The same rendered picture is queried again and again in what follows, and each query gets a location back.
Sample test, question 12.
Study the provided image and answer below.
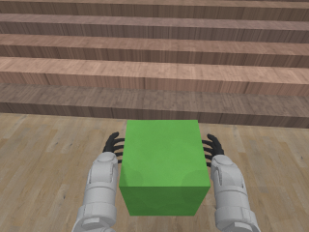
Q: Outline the carton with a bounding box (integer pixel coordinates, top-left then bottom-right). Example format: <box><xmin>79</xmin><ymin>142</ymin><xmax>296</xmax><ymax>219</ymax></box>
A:
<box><xmin>119</xmin><ymin>120</ymin><xmax>211</xmax><ymax>217</ymax></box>

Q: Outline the robot right hand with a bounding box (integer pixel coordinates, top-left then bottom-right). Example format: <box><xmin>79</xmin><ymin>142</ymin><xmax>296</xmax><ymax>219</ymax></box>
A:
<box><xmin>202</xmin><ymin>133</ymin><xmax>224</xmax><ymax>167</ymax></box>

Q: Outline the robot right forearm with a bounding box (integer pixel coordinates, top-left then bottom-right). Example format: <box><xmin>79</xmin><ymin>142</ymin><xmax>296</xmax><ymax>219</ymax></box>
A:
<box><xmin>211</xmin><ymin>155</ymin><xmax>261</xmax><ymax>232</ymax></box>

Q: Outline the robot left forearm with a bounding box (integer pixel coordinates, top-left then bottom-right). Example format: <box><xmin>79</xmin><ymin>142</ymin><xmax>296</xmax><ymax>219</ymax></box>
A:
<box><xmin>71</xmin><ymin>152</ymin><xmax>119</xmax><ymax>232</ymax></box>

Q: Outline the robot left hand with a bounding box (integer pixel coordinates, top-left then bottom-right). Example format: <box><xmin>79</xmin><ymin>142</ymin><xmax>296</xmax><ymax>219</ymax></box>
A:
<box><xmin>102</xmin><ymin>131</ymin><xmax>125</xmax><ymax>163</ymax></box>

